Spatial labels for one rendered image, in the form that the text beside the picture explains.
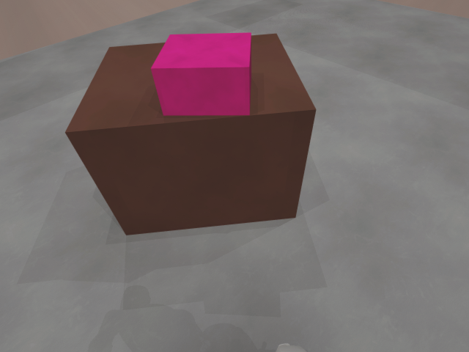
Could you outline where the robot right shin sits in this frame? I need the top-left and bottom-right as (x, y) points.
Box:
(277, 343), (290, 350)

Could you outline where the carton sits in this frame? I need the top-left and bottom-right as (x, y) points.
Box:
(151, 32), (251, 116)

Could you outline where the pedestal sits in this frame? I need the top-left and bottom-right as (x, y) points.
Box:
(65, 34), (316, 235)

